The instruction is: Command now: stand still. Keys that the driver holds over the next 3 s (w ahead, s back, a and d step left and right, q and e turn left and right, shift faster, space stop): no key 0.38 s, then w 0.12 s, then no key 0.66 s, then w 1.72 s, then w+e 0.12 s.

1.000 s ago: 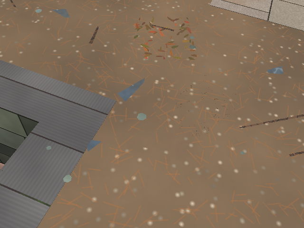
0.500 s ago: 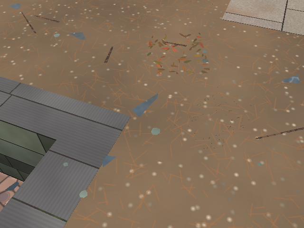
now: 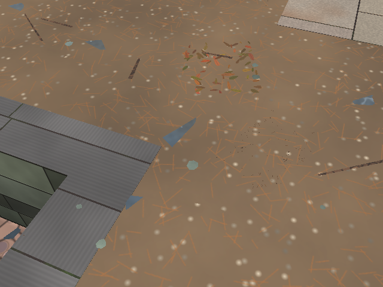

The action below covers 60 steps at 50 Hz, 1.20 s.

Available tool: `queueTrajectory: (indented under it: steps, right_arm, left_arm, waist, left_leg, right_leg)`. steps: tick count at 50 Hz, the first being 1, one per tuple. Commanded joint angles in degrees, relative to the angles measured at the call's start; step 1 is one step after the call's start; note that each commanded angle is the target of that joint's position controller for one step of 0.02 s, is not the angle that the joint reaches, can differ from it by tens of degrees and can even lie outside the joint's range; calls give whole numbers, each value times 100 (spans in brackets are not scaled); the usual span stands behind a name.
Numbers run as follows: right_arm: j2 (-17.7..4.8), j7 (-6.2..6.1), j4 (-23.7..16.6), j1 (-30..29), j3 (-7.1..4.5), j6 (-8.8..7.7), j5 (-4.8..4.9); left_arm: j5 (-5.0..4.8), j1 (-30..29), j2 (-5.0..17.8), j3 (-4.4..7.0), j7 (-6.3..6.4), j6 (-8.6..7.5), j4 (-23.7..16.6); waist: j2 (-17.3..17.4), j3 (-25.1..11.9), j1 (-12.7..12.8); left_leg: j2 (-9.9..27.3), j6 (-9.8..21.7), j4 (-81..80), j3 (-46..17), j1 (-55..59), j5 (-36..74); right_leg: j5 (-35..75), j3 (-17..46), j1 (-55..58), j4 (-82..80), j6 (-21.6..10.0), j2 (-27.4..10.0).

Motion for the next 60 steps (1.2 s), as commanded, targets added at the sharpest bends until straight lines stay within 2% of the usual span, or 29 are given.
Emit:
queueTrajectory:
  steps: [1,19,20,21,23,24,25,27,28,29,30,31,32,33,35,37,38,41,45,58,59,60]
  right_arm:
    - [-610,-20,-85,-2,-99,-50,3]
    - [-509,-39,352,170,-8,-50,10]
    - [-446,-43,415,278,10,-45,9]
    - [-494,-55,431,321,-8,-36,42]
    - [-587,-62,369,319,-44,-81,78]
    - [-546,-47,316,287,-36,-156,92]
    - [-472,-20,273,254,-23,-251,110]
    - [-186,38,194,72,47,-397,61]
    - [-125,57,190,136,70,-425,15]
    - [-95,67,218,324,93,-423,-6]
    - [-94,75,296,570,115,-403,-20]
    - [-365,80,380,672,66,-378,-22]
    - [-615,80,432,729,4,-350,47]
    - [-585,74,459,845,29,-321,78]
    - [-537,81,452,848,60,-307,60]
    - [-523,101,395,679,79,-323,39]
    - [-601,113,400,653,54,-316,54]
    - [-557,118,424,670,47,-266,94]
    - [-494,90,423,568,30,-184,87]
    - [-446,-29,415,387,-12,-75,31]
    - [-404,-36,467,485,-5,-67,32]
    - [-446,-46,483,519,-30,-53,72]
  left_arm:
    - [-2,119,596,100,27,-49,-114]
    - [-13,445,448,17,45,-38,301]
    - [-14,561,387,3,50,-29,375]
    - [-47,589,444,27,68,-12,395]
    - [-94,541,592,76,97,-24,310]
    - [-119,595,602,83,91,-76,286]
    - [-151,724,625,102,73,-148,299]
    - [-136,839,725,149,41,-234,322]
    - [-104,820,787,165,26,-229,302]
    - [-89,641,771,145,14,-221,243]
    - [-88,347,646,97,-4,-220,162]
    - [-82,321,538,85,-9,-221,107]
    - [-42,523,354,46,5,-228,146]
    - [-18,694,239,3,22,-226,204]
    - [-85,808,203,-39,47,-165,262]
    - [-67,841,313,-44,44,-77,297]
    - [-80,834,351,-42,41,-41,319]
    - [-110,735,407,-28,54,61,346]
    - [-96,616,389,-12,71,131,395]
    - [-49,386,375,60,99,85,565]
    - [-49,500,317,53,103,85,638]
    - [-79,532,303,63,107,88,669]
  waist:
    - [6,-99,-6]
    - [7,-12,-19]
    - [5,-145,-22]
    - [-7,-51,-25]
    - [-70,382,-19]
    - [-115,545,8]
    - [-204,597,62]
    - [-609,516,123]
    - [-765,387,60]
    - [-789,314,-99]
    - [-639,315,-271]
    - [-173,318,-171]
    - [456,134,-54]
    - [708,-125,-51]
    - [549,-377,-19]
    - [232,-518,29]
    - [187,-520,29]
    - [102,-535,1]
    - [9,-407,8]
    - [-2,-19,-17]
    - [17,-151,-17]
    - [64,-91,-29]
  left_leg:
    - [277,141,-471,-263,109,840]
    - [238,101,-515,-153,21,717]
    - [178,112,-537,-89,65,128]
    - [76,166,-466,-12,-76,-839]
    - [53,331,-341,-46,-658,-2398]
    - [122,393,-283,-113,-872,-2507]
    - [162,404,-121,-122,-1047,-2309]
    - [-35,253,541,274,-1227,-915]
    - [-48,209,738,366,-1119,-564]
    - [42,226,604,317,-768,-429]
    - [122,255,182,190,-256,-92]
    - [159,260,42,-17,-77,727]
    - [308,348,-16,-258,142,1677]
    - [553,519,-49,-579,488,2560]
    - [932,735,-20,-910,742,3853]
    - [812,644,159,-638,769,4635]
    - [673,533,203,-462,757,4736]
    - [485,363,110,-273,679,4371]
    - [358,285,-78,-150,577,3555]
    - [236,181,-410,-25,351,1668]
    - [167,198,-427,38,398,1014]
    - [94,277,-410,65,311,-88]
  right_leg:
    - [634,152,-231,-497,-75,-160]
    - [543,130,-298,-544,-116,-102]
    - [-24,74,-248,-568,-132,-43]
    - [-907,45,-353,-526,-200,32]
    - [-2447,295,-761,-559,-446,-70]
    - [-2707,535,-842,-636,-574,-224]
    - [-2753,832,-741,-735,-712,-420]
    - [-2048,1529,-372,-1081,-967,-892]
    - [-1475,1809,-317,-1181,-1071,-1116]
    - [-878,1813,-539,-1081,-1078,-1196]
    - [-236,1401,-859,-779,-876,-947]
    - [299,640,-870,-284,-534,-352]
    - [667,-22,-794,300,-185,151]
    - [757,-70,-847,500,24,192]
    - [810,65,-691,594,136,44]
    - [1290,163,-342,429,102,-75]
    - [1567,148,-187,338,84,-58]
    - [2170,137,189,171,43,-82]
    - [2222,116,338,-30,4,-105]
    - [1299,88,49,-405,-2,-101]
    - [719,-6,78,-383,-14,-17]
    - [-197,-132,-54,-237,-74,118]
Next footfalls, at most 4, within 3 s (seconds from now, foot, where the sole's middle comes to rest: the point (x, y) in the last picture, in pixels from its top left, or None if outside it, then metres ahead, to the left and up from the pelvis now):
1.92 left None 0.46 0.08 -0.77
2.44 right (246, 227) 0.74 -0.18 -0.78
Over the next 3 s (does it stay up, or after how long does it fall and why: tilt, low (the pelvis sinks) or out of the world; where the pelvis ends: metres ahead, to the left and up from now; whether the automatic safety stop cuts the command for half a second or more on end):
stays up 0.88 -0.06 -0.01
